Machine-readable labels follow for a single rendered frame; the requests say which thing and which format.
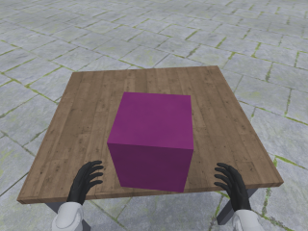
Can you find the carton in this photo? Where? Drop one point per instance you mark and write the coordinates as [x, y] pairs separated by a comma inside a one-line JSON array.
[[151, 141]]

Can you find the right robot forearm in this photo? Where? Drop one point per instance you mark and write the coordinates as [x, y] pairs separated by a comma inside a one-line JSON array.
[[246, 220]]

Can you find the robot left hand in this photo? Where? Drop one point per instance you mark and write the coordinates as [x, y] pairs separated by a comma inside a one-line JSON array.
[[82, 182]]

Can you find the robot right hand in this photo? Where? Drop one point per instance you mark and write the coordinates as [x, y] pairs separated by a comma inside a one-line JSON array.
[[235, 187]]

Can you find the left robot forearm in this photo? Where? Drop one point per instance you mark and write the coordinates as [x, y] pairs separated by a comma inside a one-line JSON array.
[[69, 217]]

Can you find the table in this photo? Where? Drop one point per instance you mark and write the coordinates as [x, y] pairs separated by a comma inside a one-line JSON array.
[[82, 123]]

